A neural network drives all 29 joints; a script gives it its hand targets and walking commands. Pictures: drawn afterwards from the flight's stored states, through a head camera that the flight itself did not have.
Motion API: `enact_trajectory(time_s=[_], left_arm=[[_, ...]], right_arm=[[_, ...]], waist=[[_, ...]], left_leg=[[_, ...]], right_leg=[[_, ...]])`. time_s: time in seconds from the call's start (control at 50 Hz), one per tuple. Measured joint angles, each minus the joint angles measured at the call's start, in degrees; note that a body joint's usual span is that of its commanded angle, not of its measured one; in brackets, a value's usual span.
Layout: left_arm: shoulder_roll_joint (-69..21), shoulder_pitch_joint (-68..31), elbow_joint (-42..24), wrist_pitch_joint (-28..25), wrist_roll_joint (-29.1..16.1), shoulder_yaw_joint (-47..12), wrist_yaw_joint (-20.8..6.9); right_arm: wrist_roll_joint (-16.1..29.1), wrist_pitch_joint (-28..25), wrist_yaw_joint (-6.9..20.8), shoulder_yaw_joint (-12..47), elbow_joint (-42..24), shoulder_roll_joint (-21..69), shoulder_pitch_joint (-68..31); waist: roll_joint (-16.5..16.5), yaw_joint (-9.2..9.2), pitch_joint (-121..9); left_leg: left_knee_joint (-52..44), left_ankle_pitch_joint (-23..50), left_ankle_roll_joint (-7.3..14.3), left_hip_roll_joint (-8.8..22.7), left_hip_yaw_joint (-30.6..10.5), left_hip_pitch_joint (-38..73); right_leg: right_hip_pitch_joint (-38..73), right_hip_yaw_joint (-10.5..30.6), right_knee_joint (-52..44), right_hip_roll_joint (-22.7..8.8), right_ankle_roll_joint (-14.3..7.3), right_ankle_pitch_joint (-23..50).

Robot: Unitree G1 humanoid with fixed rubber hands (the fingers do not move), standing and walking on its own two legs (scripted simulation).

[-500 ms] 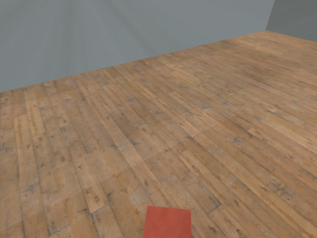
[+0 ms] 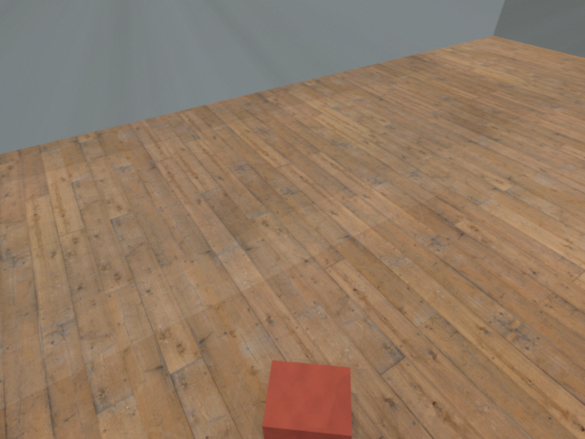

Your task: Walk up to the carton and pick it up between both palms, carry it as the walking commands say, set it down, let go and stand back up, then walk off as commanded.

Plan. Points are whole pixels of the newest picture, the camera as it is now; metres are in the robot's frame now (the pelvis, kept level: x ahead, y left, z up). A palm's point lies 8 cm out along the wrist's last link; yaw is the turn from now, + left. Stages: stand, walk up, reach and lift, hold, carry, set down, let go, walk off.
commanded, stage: stand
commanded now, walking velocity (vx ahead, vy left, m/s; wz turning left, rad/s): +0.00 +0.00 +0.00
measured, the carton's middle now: (308, 407) +0.44 -0.02 -0.68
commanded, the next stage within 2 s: walk off in 0.68 s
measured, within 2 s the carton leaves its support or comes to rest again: neither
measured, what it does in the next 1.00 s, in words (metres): stands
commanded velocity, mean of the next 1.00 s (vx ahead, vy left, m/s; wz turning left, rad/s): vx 0.00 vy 0.03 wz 0.00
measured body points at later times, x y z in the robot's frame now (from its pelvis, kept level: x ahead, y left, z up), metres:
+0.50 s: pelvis -0.02 +0.00 +0.00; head -0.06 +0.01 +0.45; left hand -0.08 +0.20 -0.17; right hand -0.07 -0.20 -0.16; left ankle +0.00 +0.11 -0.73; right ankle -0.04 -0.09 -0.73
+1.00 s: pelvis -0.04 +0.01 +0.00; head -0.07 +0.01 +0.45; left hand -0.09 +0.20 -0.16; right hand -0.10 -0.19 -0.16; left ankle +0.00 +0.11 -0.73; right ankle -0.04 -0.09 -0.73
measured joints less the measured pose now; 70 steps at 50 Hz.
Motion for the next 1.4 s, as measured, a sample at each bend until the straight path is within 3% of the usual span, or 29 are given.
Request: enact_trajectory(time_s=[0.88, 1.02, 1.08, 1.12, 1.18, 1.22, 1.34, 1.4], left_arm=[[-1.9, -3.7, 6.3, 1.2, -0.2, 0.1, 0.1], [-1.6, -4.1, 4.7, 1.2, 0.8, 0.9, 0.1], [-1.1, -4.5, 3.3, 1.5, 1.0, 1.6, 0.6], [-0.5, -4.8, 2.6, 1.7, 1.1, 2.1, 1.0], [0.5, -5.8, 1.5, 2.0, 1.1, 2.8, 1.4], [1.3, -6.6, 0.9, 2.2, 0.8, 3.2, 1.5], [3.4, -8.8, 0.0, 3.6, 0.1, 3.7, 2.6], [3.5, -10.7, -0.7, 3.4, -0.1, 3.4, 2.6]], right_arm=[[0.2, 0.7, -0.3, -0.6, 4.1, 2.5, -1.6], [-0.1, 1.7, -0.4, -1.3, 4.6, 1.9, -0.6], [-0.5, 2.4, -0.3, -2.2, 4.2, 1.2, 0.1], [-0.8, 2.6, -0.2, -2.8, 3.5, 0.7, 0.5], [-1.0, 2.3, -0.1, -3.4, 1.8, -0.3, 0.7], [-0.9, 2.3, 0.1, -3.8, 0.9, -0.7, -0.1], [-1.5, 2.5, 0.1, -3.1, -3.1, -0.2, -3.2], [-1.7, 2.7, -0.2, -2.6, -4.2, 0.1, -4.8]], waist=[[0.0, 0.07, 5.5], [0.4, 1.43, 5.3], [0.7, 1.99, 5.0], [0.2, 2.17, 4.7], [-0.5, 1.93, 4.8], [-1.8, 1.98, 5.5], [-2.3, -0.25, 6.3], [-1.5, -1.03, 6.6]], left_leg=[[-3.6, 4.9, 0.0, 0.0, 0.3, 0.7], [-2.9, 4.8, 0.1, -0.3, 0.4, -0.2], [1.8, 1.4, -0.5, 0.1, 1.2, -2.3], [4.9, -1.2, -0.7, 0.6, 2.2, -3.0], [1.3, 0.2, -0.7, 1.3, 2.8, -1.6], [0.9, 1.8, 0.7, -0.3, 4.4, -1.5], [0.2, 1.1, 4.0, -2.4, 7.5, -1.9], [-0.5, 1.8, 4.7, -2.9, 8.2, -2.2]], right_leg=[[0.0, 0.2, -2.3, -0.1, 0.3, 4.3], [-0.7, 0.3, -2.0, -0.5, 0.8, 4.2], [-1.4, 0.1, -1.2, -0.9, 1.2, 3.7], [-2.2, 0.2, -0.1, -1.8, 1.8, 3.1], [-3.8, 0.5, 2.4, -3.5, 3.3, 1.6], [-5.0, 1.6, 4.8, -5.3, 4.1, 0.4], [-13.4, -1.4, 27.0, -6.7, 2.5, -10.4], [-13.8, -3.4, 28.2, -6.5, 1.7, -10.7]])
